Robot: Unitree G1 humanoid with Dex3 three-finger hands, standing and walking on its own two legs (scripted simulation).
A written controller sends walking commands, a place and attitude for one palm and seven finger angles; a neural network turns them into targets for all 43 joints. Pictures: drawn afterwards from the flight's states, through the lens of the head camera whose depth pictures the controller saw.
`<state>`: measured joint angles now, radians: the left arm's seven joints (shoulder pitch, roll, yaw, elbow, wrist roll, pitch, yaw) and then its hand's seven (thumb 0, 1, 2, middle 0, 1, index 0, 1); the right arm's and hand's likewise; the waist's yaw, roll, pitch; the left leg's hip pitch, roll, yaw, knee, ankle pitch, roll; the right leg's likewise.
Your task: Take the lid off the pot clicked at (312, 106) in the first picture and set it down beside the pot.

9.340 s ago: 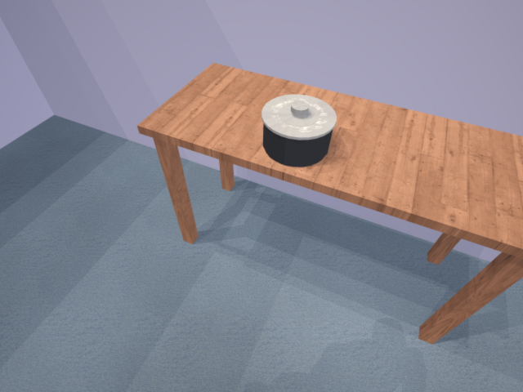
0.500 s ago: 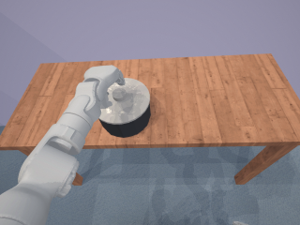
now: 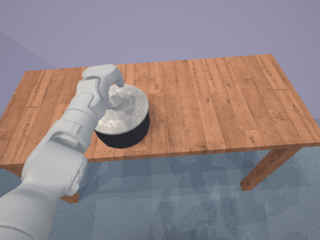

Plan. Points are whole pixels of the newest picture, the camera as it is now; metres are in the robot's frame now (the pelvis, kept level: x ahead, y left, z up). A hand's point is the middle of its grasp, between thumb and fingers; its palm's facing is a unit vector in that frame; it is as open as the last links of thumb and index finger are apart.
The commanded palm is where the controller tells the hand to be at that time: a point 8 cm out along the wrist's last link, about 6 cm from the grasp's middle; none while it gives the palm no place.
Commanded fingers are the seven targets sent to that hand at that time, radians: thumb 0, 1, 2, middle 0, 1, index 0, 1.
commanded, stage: move the open hand above the knob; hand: left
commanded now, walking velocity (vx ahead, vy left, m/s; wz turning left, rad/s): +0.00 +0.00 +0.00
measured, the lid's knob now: (115, 102) +0.51 +0.11 +0.01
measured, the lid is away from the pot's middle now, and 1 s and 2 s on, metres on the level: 0.00 0.00 0.00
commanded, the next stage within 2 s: lower the open fingers around the knob in 0.26 s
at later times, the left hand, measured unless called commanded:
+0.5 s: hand (111, 95) +0.49 +0.11 +0.08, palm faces -0.38 -0.06 -0.92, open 10.0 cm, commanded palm +0.49 +0.11 +0.14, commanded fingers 0.00 -0.22 1.27 -0.82 -0.08 -0.82 -0.08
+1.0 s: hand (110, 105) +0.48 +0.12 +0.04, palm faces -0.41 -0.06 -0.91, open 10.1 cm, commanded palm +0.49 +0.11 +0.10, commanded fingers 0.00 -0.22 1.27 -0.82 -0.08 -0.82 -0.08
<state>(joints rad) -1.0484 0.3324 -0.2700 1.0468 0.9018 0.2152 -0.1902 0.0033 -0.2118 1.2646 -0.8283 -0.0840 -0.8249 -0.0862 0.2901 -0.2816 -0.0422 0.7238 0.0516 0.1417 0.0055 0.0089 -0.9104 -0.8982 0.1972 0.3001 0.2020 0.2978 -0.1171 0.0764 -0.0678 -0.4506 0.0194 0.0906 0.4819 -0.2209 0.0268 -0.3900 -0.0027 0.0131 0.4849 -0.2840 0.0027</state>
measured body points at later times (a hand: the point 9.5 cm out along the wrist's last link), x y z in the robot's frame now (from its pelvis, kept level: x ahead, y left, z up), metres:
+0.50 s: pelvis +0.01 +0.00 +0.00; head +0.07 -0.03 +0.44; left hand +0.50 +0.11 +0.13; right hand +0.06 -0.27 -0.14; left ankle +0.00 +0.11 -0.74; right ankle -0.04 -0.12 -0.74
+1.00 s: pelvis +0.00 +0.00 +0.00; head +0.07 -0.02 +0.44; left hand +0.49 +0.12 +0.10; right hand +0.04 -0.27 -0.14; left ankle +0.00 +0.11 -0.74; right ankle -0.04 -0.12 -0.74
